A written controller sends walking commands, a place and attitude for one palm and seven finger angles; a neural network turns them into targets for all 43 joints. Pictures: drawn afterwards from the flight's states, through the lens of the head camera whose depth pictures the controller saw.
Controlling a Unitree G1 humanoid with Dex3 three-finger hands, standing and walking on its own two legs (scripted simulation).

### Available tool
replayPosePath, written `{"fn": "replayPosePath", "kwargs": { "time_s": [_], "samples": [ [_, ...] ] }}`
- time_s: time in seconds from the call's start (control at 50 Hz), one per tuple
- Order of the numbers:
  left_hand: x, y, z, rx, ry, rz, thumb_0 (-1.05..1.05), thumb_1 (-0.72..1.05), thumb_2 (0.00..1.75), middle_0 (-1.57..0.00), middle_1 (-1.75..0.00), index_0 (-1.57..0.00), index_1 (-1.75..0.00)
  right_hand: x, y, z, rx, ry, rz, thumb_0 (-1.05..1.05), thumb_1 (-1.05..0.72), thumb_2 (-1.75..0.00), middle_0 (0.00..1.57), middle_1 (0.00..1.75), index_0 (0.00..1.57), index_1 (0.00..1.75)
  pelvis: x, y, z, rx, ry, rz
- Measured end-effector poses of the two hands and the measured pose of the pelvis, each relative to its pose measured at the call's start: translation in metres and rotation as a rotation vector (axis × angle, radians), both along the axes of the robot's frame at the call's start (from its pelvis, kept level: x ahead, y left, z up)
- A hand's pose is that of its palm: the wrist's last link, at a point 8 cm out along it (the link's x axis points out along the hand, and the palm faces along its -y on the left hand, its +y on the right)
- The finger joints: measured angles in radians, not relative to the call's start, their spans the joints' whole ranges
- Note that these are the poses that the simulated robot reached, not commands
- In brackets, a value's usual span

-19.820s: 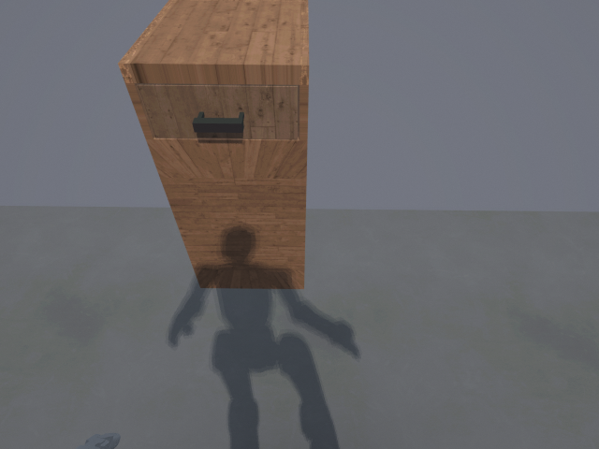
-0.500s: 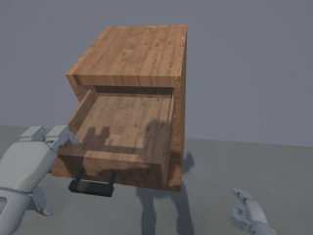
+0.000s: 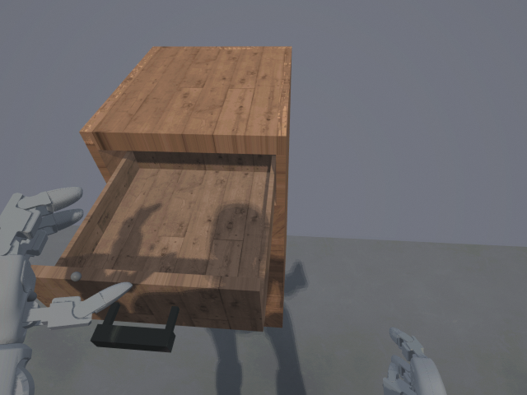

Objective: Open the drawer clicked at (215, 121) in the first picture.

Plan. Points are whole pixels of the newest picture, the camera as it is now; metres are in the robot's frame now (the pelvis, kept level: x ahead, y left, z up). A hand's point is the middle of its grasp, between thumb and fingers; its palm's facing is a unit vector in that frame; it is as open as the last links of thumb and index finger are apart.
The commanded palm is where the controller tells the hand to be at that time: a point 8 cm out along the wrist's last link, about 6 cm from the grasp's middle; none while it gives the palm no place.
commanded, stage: draw the hand back to the body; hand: left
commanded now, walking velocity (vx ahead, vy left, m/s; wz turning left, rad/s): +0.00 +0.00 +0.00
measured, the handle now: (139, 324) +0.21 +0.22 +0.01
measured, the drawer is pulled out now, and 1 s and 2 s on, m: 0.30 0.30 0.30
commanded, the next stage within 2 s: step back with the hand held close in 0.54 s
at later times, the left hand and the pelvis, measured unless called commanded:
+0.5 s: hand (66, 291) +0.17 +0.22 +0.18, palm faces +0.43 -0.81 -0.40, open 7.7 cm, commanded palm +0.12 +0.27 +0.20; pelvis -0.01 -0.01 +0.00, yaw +1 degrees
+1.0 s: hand (60, 305) +0.16 +0.23 +0.17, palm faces +0.28 -0.80 -0.54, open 7.4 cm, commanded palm +0.09 +0.28 +0.20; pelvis -0.04 +0.00 +0.00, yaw +0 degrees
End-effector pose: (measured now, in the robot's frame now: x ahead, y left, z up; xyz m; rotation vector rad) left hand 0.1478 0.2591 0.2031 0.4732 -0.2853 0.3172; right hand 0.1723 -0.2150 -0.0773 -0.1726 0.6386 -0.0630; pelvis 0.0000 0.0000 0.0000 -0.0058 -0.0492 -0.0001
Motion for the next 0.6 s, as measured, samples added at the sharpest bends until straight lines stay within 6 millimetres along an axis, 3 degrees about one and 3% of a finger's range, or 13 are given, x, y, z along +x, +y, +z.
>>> {"fn": "replayPosePath", "kwargs": {
  "time_s": [0.28, 0.42, 0.6],
  "samples": [
    [-0.013, 0.01, -0.005, -0.002, 0.037, 0.101, 0.0, 0.49, 0.73, -0.24, -0.56, -0.24, -0.56, 0.015, -0.002, 0.002, 0.014, -0.013, 0.006, 0.02, -0.91, -0.9, 0.2, 0.3, 0.2, 0.3, -0.002, -0.007, 0.001, 0.002, 0.002, 0.011],
    [-0.017, 0.004, -0.005, -0.016, 0.033, 0.104, 0.01, 0.72, 0.83, -0.22, -0.41, -0.22, -0.41, 0.016, -0.004, 0.004, 0.014, -0.027, 0.021, 0.01, -0.91, -0.9, 0.2, 0.3, 0.2, 0.3, -0.004, -0.012, 0.001, 0.003, -0.006, 0.016],
    [-0.019, 0.0, -0.004, -0.009, 0.035, 0.1, 0.01, 0.86, 0.89, -0.21, -0.32, -0.21, -0.32, 0.01, -0.01, 0.001, 0.02, -0.016, 0.01, 0.01, -0.91, -0.9, 0.2, 0.3, 0.2, 0.3, -0.007, -0.017, 0.001, 0.003, -0.011, 0.016]
  ]
}}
